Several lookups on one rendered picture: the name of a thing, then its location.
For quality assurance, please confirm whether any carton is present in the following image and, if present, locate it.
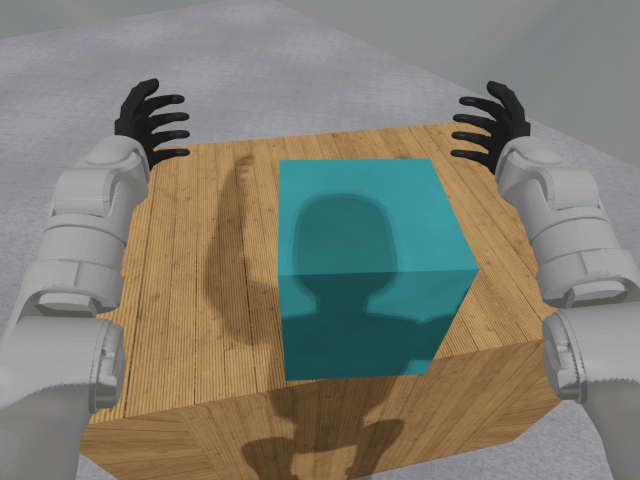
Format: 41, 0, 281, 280
278, 158, 479, 381

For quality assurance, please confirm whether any robot right hand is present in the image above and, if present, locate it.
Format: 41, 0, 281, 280
450, 81, 531, 176

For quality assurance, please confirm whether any pedestal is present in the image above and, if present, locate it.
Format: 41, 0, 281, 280
80, 122, 563, 480

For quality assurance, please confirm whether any left robot upper arm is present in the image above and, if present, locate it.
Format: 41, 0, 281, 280
0, 316, 126, 480

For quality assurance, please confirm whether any right robot upper arm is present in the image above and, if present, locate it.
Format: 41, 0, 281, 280
542, 301, 640, 480

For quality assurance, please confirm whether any robot left hand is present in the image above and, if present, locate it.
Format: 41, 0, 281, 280
115, 78, 190, 171

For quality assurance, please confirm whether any left robot forearm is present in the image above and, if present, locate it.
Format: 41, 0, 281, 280
0, 135, 150, 363

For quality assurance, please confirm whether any right robot forearm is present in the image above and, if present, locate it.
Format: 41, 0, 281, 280
495, 136, 640, 309

